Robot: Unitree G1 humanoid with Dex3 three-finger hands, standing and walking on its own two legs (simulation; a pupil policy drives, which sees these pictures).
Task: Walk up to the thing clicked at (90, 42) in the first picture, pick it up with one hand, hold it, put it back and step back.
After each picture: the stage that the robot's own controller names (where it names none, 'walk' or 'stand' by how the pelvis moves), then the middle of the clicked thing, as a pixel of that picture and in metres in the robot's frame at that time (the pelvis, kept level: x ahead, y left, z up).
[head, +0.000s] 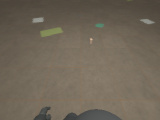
stand; (91, 41) +1.77 +0.04 -0.72
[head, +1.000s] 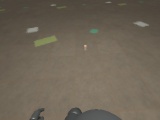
walk; (85, 47) +1.63 +0.23 -0.71
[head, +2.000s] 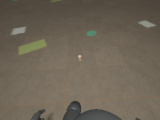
walk; (79, 58) +1.10 +0.29 -0.72
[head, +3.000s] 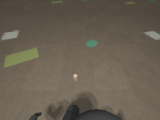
walk; (75, 77) +0.67 +0.25 -0.71
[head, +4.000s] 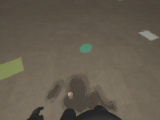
walk; (70, 95) +0.37 +0.19 -0.70
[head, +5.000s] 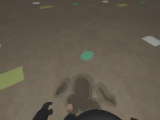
stand; (70, 107) +0.26 +0.21 -0.72
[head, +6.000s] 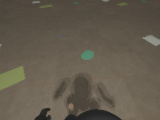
stand; (71, 107) +0.26 +0.20 -0.73
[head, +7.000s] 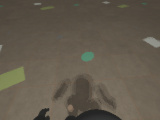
stand; (70, 108) +0.26 +0.21 -0.73
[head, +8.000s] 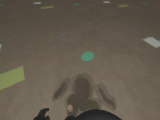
stand; (70, 108) +0.25 +0.21 -0.73
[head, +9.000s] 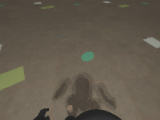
stand; (70, 108) +0.25 +0.21 -0.73
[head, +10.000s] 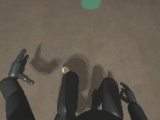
go down; (65, 71) +0.34 +0.21 -0.37
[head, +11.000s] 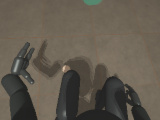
go down; (67, 70) +0.34 +0.21 -0.32
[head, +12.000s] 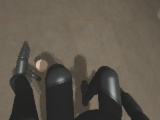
close in; (41, 66) +0.33 +0.25 -0.22
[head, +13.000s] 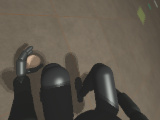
close; (32, 64) +0.35 +0.25 -0.21
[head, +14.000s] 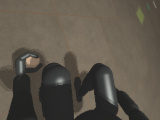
lift; (32, 63) +0.34 +0.25 -0.22
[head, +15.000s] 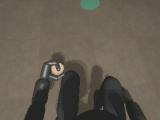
lift; (57, 71) +0.29 +0.24 -0.07
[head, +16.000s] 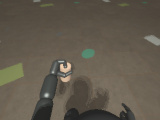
hold; (65, 72) +0.32 +0.17 +0.06
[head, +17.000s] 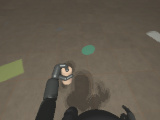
hold; (66, 75) +0.32 +0.17 +0.00
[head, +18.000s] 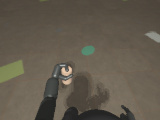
hold; (66, 75) +0.32 +0.17 +0.00
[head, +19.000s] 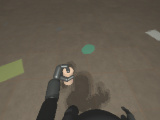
hold; (68, 76) +0.32 +0.16 +0.00
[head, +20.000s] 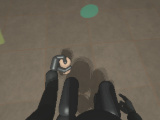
crouch; (65, 66) +0.37 +0.18 -0.09
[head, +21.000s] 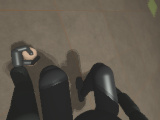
lower; (30, 57) +0.38 +0.26 -0.22
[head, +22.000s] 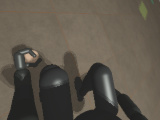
lower; (31, 59) +0.38 +0.26 -0.22
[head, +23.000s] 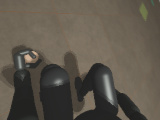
lower; (31, 60) +0.37 +0.26 -0.22
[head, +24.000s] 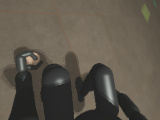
lower; (33, 61) +0.36 +0.26 -0.22
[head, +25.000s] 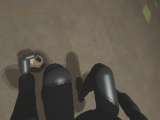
loosen; (36, 64) +0.34 +0.24 -0.22
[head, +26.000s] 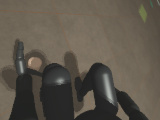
withdraw; (34, 65) +0.34 +0.24 -0.22
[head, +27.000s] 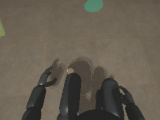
walk; (71, 72) +0.35 +0.19 -0.38
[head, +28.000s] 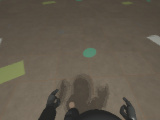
stand; (72, 105) +0.27 +0.17 -0.66
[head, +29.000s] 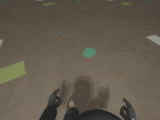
stand; (71, 104) +0.29 +0.18 -0.67
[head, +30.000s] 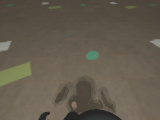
stand; (74, 105) +0.29 +0.17 -0.71
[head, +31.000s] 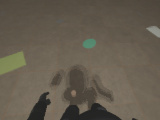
walk; (73, 93) +0.32 +0.14 -0.71
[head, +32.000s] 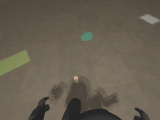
walk; (76, 79) +0.52 +0.19 -0.69
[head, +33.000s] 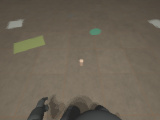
stand; (81, 62) +0.87 +0.17 -0.70
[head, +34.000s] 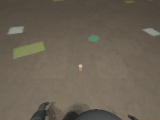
stand; (80, 67) +0.88 +0.17 -0.72
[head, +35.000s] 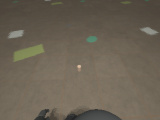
stand; (79, 68) +0.91 +0.20 -0.73
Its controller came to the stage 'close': yes
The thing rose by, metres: 0.72
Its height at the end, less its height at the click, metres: +0.00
